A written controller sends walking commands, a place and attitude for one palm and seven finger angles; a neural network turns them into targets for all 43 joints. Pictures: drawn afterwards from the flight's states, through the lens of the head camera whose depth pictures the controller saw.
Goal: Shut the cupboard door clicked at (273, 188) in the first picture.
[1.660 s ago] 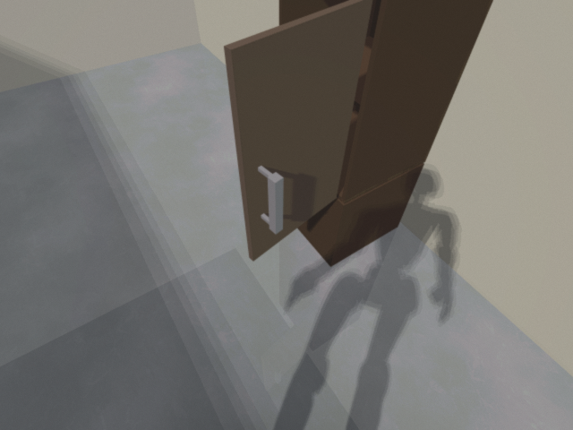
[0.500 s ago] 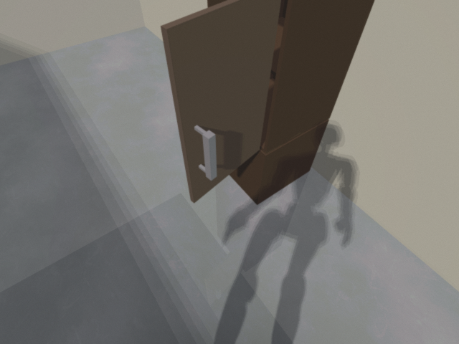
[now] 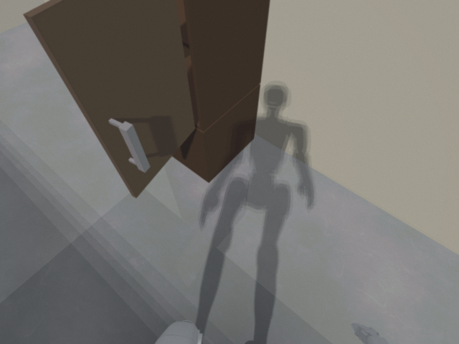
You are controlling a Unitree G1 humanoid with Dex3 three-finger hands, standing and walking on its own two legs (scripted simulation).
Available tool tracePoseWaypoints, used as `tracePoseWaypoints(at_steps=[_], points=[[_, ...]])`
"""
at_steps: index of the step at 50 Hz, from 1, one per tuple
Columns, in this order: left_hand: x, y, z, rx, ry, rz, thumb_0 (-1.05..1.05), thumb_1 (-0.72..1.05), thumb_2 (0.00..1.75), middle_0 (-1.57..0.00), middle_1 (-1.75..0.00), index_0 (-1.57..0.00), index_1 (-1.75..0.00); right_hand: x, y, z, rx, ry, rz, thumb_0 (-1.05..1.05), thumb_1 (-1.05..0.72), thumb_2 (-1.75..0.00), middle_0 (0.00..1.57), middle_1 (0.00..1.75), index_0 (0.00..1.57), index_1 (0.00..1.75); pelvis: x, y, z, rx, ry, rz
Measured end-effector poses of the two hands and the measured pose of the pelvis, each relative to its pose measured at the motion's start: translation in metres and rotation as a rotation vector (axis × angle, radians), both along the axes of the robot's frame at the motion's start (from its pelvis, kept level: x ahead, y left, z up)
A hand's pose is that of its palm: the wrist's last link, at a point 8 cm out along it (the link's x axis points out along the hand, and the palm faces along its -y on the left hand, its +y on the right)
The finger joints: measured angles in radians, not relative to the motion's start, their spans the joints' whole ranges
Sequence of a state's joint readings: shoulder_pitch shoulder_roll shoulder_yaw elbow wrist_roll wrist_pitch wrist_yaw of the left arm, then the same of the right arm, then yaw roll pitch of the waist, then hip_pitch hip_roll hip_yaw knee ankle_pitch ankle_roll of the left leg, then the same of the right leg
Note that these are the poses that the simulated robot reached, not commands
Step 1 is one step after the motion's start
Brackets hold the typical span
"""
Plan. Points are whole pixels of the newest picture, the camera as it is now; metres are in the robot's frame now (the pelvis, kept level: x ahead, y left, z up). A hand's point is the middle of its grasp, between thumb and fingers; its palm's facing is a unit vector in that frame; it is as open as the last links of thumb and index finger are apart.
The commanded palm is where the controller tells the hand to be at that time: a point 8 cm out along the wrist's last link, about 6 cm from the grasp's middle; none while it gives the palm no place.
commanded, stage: walk around to get in front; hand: left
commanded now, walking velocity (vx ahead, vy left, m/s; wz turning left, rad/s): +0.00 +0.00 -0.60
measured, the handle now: (129, 146) +0.55 +0.32 -0.11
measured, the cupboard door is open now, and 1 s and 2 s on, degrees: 100 100 100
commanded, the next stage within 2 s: none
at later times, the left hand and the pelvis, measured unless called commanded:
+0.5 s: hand (144, 327) +0.15 +0.19 -0.17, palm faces -0.28 -0.91 -0.31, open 7.4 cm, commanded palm none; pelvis -0.01 +0.00 -0.02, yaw -18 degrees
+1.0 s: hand (196, 296) +0.21 +0.09 -0.16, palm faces -0.56 -0.80 -0.23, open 7.4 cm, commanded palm none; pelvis +0.00 -0.01 -0.01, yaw -36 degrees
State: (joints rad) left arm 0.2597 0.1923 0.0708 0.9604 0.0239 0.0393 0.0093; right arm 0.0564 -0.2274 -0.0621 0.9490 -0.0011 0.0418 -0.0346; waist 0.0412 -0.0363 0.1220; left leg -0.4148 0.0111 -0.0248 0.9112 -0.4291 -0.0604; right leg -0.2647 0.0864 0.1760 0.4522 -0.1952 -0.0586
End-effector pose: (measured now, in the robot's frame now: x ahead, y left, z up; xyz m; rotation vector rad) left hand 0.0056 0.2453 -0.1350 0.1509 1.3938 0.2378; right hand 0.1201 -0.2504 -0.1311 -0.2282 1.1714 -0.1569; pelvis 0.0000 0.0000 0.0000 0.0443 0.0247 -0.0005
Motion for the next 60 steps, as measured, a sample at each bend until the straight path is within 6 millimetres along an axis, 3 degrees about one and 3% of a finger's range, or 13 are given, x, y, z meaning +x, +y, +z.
tracePoseWaypoints(at_steps=[7,10,15,22,26,32,39,47,54,60], points=[[0.035,0.029,-0.014,-0.007,-0.057,-0.081,0.01,0.90,0.90,-0.20,-0.30,-0.20,-0.30,-0.001,0.015,0.011,-0.028,-0.114,-0.054,0.00,-0.90,-0.89,0.20,0.30,0.20,0.30,-0.002,0.021,-0.009,-0.038,0.010,-0.079],[0.059,0.040,-0.018,-0.009,-0.096,-0.124,0.01,0.91,0.90,-0.20,-0.30,-0.20,-0.30,-0.020,0.018,0.010,-0.051,-0.099,-0.066,0.00,-0.90,-0.89,0.20,0.30,0.20,0.30,-0.006,0.026,-0.012,-0.044,-0.005,-0.103],[0.100,0.043,-0.005,0.000,-0.167,-0.200,0.01,0.91,0.90,-0.20,-0.30,-0.20,-0.30,-0.066,0.016,0.010,-0.049,-0.009,-0.105,0.00,-0.90,-0.89,0.20,0.30,0.21,0.30,-0.008,0.022,-0.006,-0.066,-0.010,-0.159],[0.142,0.008,0.001,0.027,-0.199,-0.374,0.01,0.91,0.90,-0.20,-0.30,-0.19,-0.30,-0.127,-0.013,-0.017,-0.008,0.046,-0.264,0.00,-0.90,-0.89,0.21,0.30,0.21,0.30,-0.009,0.001,-0.019,-0.058,-0.008,-0.271],[0.149,-0.014,-0.001,0.042,-0.185,-0.450,0.01,0.91,0.90,-0.20,-0.30,-0.20,-0.30,-0.153,-0.032,-0.026,-0.010,0.083,-0.357,0.01,-0.90,-0.89,0.20,0.30,0.21,0.30,-0.012,-0.005,-0.023,-0.044,-0.006,-0.331],[0.153,-0.040,-0.003,-0.002,-0.131,-0.527,0.01,0.91,0.90,-0.20,-0.30,-0.20,-0.30,-0.167,-0.035,-0.004,-0.031,0.064,-0.443,0.01,-0.91,-0.89,0.20,0.30,0.20,0.30,-0.009,-0.005,-0.010,-0.016,0.003,-0.415],[0.182,-0.054,-0.023,-0.074,-0.130,-0.593,0.01,0.90,0.90,-0.20,-0.30,-0.20,-0.30,-0.177,-0.014,0.001,-0.071,0.015,-0.516,0.00,-0.90,-0.89,0.20,0.30,0.20,0.30,0.002,0.007,-0.018,-0.049,0.012,-0.493],[0.221,-0.087,-0.004,-0.095,-0.192,-0.685,0.01,0.91,0.90,-0.20,-0.30,-0.20,-0.30,-0.215,0.009,0.004,-0.014,0.092,-0.578,0.00,-0.90,-0.89,0.20,0.30,0.21,0.30,0.000,-0.005,-0.006,-0.075,0.015,-0.577],[0.233,-0.128,-0.001,-0.034,-0.235,-0.820,0.01,0.91,0.90,-0.20,-0.30,-0.20,-0.30,-0.254,-0.008,-0.027,0.039,0.091,-0.718,0.01,-0.90,-0.89,0.21,0.30,0.21,0.30,-0.010,-0.028,-0.023,-0.048,0.006,-0.681],[0.220,-0.139,0.005,-0.015,-0.170,-0.861,0.01,0.91,0.90,-0.20,-0.30,-0.20,-0.30,-0.257,-0.024,-0.012,0.018,0.063,-0.790,0.01,-0.90,-0.89,0.20,0.30,0.20,0.30,-0.010,-0.033,-0.009,-0.026,0.001,-0.757]])
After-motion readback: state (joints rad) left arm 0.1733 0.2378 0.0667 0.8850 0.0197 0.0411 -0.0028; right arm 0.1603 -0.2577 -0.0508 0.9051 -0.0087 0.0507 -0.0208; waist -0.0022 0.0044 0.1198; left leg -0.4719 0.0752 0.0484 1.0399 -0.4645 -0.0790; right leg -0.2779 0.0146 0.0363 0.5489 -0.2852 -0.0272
